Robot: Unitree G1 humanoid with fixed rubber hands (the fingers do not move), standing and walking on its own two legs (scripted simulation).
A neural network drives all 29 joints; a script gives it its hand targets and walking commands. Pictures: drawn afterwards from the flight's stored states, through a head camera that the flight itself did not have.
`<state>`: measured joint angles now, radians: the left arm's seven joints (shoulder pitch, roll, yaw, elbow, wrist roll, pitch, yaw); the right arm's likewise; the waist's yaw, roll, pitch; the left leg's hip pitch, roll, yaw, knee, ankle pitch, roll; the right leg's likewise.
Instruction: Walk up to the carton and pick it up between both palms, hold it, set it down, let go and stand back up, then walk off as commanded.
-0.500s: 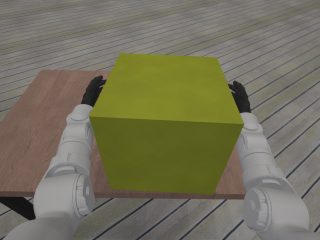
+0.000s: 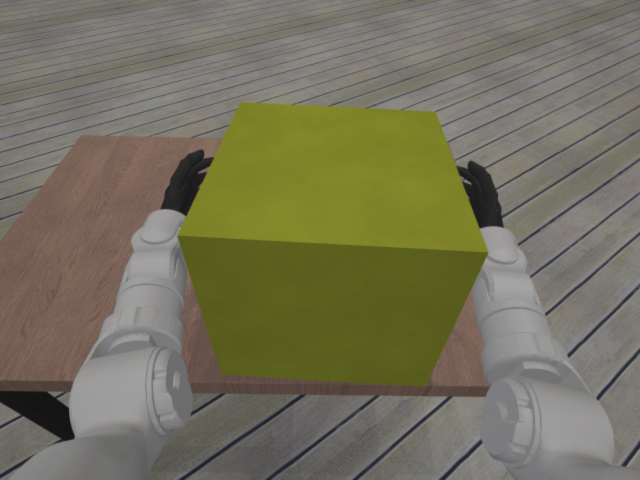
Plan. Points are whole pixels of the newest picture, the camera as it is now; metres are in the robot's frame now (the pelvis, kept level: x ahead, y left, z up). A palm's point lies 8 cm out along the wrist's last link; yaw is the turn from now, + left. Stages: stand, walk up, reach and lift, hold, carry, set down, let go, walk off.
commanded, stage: set down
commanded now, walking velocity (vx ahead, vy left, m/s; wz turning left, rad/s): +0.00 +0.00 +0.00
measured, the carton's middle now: (330, 240) +0.43 +0.01 +0.06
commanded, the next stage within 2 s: none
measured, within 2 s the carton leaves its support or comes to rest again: rests again in 0.22 s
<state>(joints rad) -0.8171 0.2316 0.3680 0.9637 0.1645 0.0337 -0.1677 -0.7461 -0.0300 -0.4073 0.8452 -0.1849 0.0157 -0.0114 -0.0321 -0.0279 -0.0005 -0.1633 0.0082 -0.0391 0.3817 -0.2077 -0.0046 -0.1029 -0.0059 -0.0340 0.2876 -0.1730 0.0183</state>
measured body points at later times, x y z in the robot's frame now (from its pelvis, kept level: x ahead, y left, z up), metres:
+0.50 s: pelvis +0.01 +0.00 +0.00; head +0.06 +0.02 +0.45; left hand +0.45 +0.22 +0.08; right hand +0.42 -0.18 +0.06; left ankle +0.00 +0.12 -0.75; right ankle -0.01 -0.13 -0.75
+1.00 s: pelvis -0.02 +0.00 +0.00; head +0.00 +0.02 +0.45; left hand +0.37 +0.25 +0.06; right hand +0.35 -0.20 +0.06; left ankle +0.00 +0.12 -0.75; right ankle -0.01 -0.13 -0.75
